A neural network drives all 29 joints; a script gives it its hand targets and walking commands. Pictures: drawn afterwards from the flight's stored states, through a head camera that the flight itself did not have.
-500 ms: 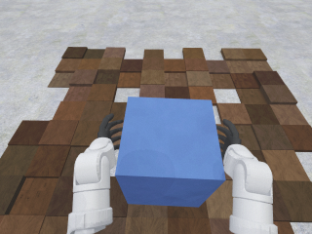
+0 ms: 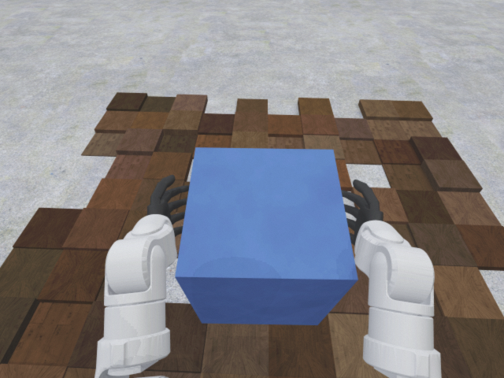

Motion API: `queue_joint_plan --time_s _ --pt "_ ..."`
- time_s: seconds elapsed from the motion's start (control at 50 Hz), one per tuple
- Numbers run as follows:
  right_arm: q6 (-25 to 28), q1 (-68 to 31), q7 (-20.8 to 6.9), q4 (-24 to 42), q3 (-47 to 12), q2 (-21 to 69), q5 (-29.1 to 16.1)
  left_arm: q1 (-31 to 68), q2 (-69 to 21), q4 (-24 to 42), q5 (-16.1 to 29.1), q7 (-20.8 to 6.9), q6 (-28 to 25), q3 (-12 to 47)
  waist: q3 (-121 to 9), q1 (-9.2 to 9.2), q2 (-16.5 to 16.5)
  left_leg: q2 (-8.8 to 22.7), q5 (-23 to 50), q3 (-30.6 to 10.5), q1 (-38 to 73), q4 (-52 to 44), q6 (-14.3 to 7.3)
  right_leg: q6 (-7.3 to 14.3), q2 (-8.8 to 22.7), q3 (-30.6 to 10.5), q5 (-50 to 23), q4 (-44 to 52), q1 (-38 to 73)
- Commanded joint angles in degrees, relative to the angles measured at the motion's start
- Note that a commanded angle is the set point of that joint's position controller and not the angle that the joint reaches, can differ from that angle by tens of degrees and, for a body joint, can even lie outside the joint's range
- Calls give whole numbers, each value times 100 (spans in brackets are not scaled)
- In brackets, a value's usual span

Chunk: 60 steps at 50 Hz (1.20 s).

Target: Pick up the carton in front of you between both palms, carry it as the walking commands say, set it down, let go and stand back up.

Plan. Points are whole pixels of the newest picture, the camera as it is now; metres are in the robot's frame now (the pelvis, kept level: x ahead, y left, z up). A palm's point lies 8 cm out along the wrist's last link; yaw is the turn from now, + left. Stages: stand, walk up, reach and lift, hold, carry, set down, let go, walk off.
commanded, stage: carry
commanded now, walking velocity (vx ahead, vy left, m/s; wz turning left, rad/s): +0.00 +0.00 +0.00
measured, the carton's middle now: (261, 244) +0.34 +0.00 +0.04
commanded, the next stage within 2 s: none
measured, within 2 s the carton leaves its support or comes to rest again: neither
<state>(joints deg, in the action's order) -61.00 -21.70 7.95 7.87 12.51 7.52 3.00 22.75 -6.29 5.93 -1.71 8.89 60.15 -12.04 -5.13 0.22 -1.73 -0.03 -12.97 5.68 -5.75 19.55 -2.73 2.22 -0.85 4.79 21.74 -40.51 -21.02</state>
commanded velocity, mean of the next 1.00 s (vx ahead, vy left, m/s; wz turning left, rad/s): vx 0.34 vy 0.00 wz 0.00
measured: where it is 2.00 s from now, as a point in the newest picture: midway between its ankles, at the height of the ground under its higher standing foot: (254, 301)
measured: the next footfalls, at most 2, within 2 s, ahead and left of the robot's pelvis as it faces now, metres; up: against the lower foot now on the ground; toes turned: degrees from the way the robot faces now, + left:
right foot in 0.02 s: +0.03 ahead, -0.11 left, +0.03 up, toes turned -4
left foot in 1.10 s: +0.31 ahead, +0.07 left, +0.03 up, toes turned +7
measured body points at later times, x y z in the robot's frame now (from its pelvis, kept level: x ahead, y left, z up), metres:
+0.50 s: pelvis -0.03 -0.03 -0.02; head -0.07 -0.04 +0.43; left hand +0.29 +0.13 +0.10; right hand +0.29 -0.17 +0.09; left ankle -0.09 +0.07 -0.75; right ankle -0.01 -0.11 -0.72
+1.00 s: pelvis +0.08 -0.04 +0.01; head +0.07 -0.05 +0.46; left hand +0.42 +0.13 +0.17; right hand +0.42 -0.18 +0.17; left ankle +0.22 +0.09 -0.68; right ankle -0.01 -0.11 -0.72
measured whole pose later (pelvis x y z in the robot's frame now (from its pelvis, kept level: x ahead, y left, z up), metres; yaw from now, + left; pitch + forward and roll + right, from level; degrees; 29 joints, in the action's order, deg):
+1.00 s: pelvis +0.08 -0.04 +0.01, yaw +0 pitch +2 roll +1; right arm -66.4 -27.5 11.7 12.6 13.8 5.5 0.6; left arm 29.8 -4.6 8.4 1.5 11.2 64.8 -12.3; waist -4.9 3.8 0.0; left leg 3.8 -10.3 4.3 -36.3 43.5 -0.2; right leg 4.0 -1.9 4.2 21.1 -23.3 -4.9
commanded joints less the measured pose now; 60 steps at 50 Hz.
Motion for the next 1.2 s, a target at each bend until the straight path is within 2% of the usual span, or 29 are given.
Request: queue_joint_plan --time_s 0.0,0.04,0.08,0.1,0.12,0.18,0.2,0.24,0.32,0.38,0.42,0.44,0.46,0.5,0.54,0.56,0.6,0.62,0.64,0.7,0.76,0.86,0.94,1.04,1.08,1.1,1.12,1.14,1.18 --pt "39 -2847 -57 193 -3322 3854 -917 2954 -4089 168 876 -132 112 3233 -1599 -151 -601 1172 5746 -393 1207 749 -108 -64 118 23 -838 544 -200" --pt "20 -2940 -53 76 -3333 3726 -931 2744 -4169 -144 828 -130 143 3160 -1874 104 -525 845 4815 -307 527 846 182 242 469 -359 -2881 483 1013" --pt "63 -3322 -101 483 -3436 4085 -1123 3081 -4534 86 1036 -158 56 3351 -2172 102 505 699 2906 -267 -30 1181 387 450 868 -668 -4933 354 1472" --pt "47 -3550 -114 410 -3504 4234 -1045 3303 -4495 322 915 -194 -11 3326 -2066 54 269 602 2257 -226 -100 1029 485 569 999 -907 -5270 361 1485" --pt "98 -3536 -135 275 -3430 4250 -1070 3457 -4572 194 999 -212 2 3507 -1936 13 402 552 1681 -214 -189 726 475 576 956 -669 -5155 264 1504" --pt "86 -3479 -138 112 -3409 4013 -1012 3111 -4456 -78 886 -256 3 3405 -1894 77 -271 811 3264 -263 627 616 347 395 677 -572 -3018 266 720" --pt "76 -3228 -125 67 -3538 4142 -991 3169 -4441 133 852 -240 14 3327 -1845 0 85 998 3190 -492 540 696 266 302 653 -456 -2189 327 626" --pt "85 -3421 -110 221 -3399 4083 -977 3215 -4518 49 960 -263 65 3481 -1990 2 -389 957 3815 -443 717 825 208 370 623 -528 -2187 234 461" --pt "14 -3194 -89 -166 -3245 4126 -935 3168 -4407 -224 924 -246 113 3331 -1939 28 -25 965 2898 -485 291 896 129 351 799 -597 -2931 364 826" --pt "49 -3527 -94 388 -3410 4143 -990 3370 -4640 -9 1096 -293 79 3318 -1868 41 361 613 164 -336 235 593 0 520 583 -595 -680 356 471" --pt "28 -3599 0 -13 -3201 4075 -814 3749 -4568 -92 1001 -283 111 3349 -1245 -219 -619 990 -1767 -1156 274 108 -379 488 259 -380 1055 -138 -761" --pt "52 -3586 -9 9 -3286 4256 -927 3605 -4509 -49 988 -246 96 3293 -1057 -362 -542 1364 -2323 -1749 120 -125 -714 400 73 -109 1092 -577 -1125" --pt "9 -3318 5 -161 -3160 3886 -727 3672 -4333 -152 939 -224 107 3219 -602 -275 -1009 1559 -1954 -1951 43 -182 -829 356 13 98 908 -788 -1509" --pt "-46 -3608 81 -311 -3120 3775 -725 3444 -4152 -523 575 -162 170 2942 -518 -234 -461 1809 -1432 -2254 -334 -73 -932 307 148 50 778 -807 -1432" --pt "-50 -3691 89 -430 -3312 4006 -899 3273 -4017 -617 503 -93 136 2711 -946 -150 -124 1497 -1218 -1601 -610 392 -741 353 -18 71 847 175 -304" --pt "-30 -3655 65 -380 -3174 3918 -915 3202 -4104 -756 607 -74 121 2742 -721 121 225 963 -725 -704 -1478 1116 -298 603 276 -670 620 650 631" --pt "-13 -3827 12 -507 -3237 4240 -1086 3120 -3919 -671 482 -25 72 2726 -760 548 1692 -83 -2133 70 -4031 3762 270 1468 1994 -4095 -423 2431 2446" --pt "84 -4075 63 43 -3527 4266 -1221 3161 -4139 -455 637 -20 51 2724 -1111 496 1030 118 -2289 -562 -4176 4783 140 1907 2145 -4504 -706 2088 2438" --pt "87 -3822 73 -19 -3358 4413 -1270 3722 -4325 182 923 -44 -6 3083 -1406 326 611 264 -2106 -932 -4132 5108 22 1874 2060 -4190 -6 1861 2271" --pt "232 -3993 135 190 -3266 4272 -1078 4027 -4645 344 1268 -148 -132 3552 -1528 186 141 496 -845 -675 -4163 5259 23 1157 1536 -2556 -952 1815 2199" --pt "160 -3795 150 549 -3359 3994 -1284 4113 -4283 863 1572 -146 -104 3650 -1650 123 773 564 -252 -564 -4044 4942 221 978 1457 -2049 -1760 1968 2274" --pt "-152 -3548 311 849 -3134 3223 -1095 3703 -3613 1133 1685 -73 205 3491 -1561 449 298 371 -143 -229 -3832 3272 340 1202 1244 -1626 -2173 2206 2772" --pt "-494 -3618 375 617 -3007 3022 -1044 3542 -3227 763 1539 -21 539 3083 -1125 569 897 254 346 133 -3848 2443 299 849 1350 -1408 -3651 2147 3080" --pt "-676 -4038 309 428 -2893 3274 -1047 4089 -3441 630 1426 32 718 3005 -941 292 870 -225 3 576 -2420 1155 94 754 983 -628 -4816 1337 2487" --pt "-733 -3809 344 291 -2681 3007 -921 3895 -3536 267 1398 28 777 3002 -1661 -104 649 -318 615 604 -56 567 -37 330 778 -259 -4630 -86 1541" --pt "-779 -3753 359 13 -2575 3259 -915 4220 -3650 167 1285 62 829 2897 -2315 -380 56 672 -387 -529 1244 794 -201 79 822 32 -2851 -1214 701" --pt "-791 -3745 358 -319 -2607 3222 -785 4231 -3686 109 1245 110 858 2770 -2177 -262 -1276 2335 -930 -3685 1883 -124 -845 -103 -170 17 -19 -2690 -1272" --pt "-777 -3586 280 -454 -2466 3264 -824 4236 -3857 -75 1193 61 943 2872 -2045 -314 -1320 2306 -844 -4119 1728 -281 -1134 123 -9 -552 515 -3542 -1729" --pt "-764 -4207 143 -155 -2837 3972 -1114 4325 -4310 -172 1073 12 874 2700 -1839 -176 -426 2133 -1276 -2996 950 -345 -1002 285 365 -714 113 -3761 -2013"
